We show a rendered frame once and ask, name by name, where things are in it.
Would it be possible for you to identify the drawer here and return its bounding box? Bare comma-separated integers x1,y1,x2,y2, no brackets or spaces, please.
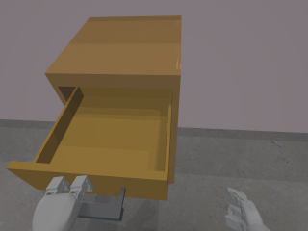
6,87,173,201

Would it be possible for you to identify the robot right hand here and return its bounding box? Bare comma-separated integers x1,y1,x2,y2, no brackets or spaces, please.
225,188,265,231

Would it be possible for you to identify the cabinet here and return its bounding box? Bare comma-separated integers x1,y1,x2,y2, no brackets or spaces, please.
44,15,182,184

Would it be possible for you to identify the handle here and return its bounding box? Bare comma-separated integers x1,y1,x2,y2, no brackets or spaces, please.
77,187,126,222

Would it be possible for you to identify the robot left hand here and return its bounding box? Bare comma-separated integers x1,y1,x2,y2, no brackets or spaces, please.
32,175,95,231

